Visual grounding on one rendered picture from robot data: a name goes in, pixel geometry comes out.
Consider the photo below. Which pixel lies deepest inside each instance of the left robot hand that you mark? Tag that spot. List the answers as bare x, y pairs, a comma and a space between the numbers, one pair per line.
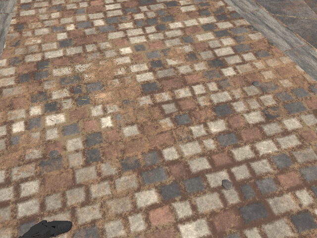
49, 229

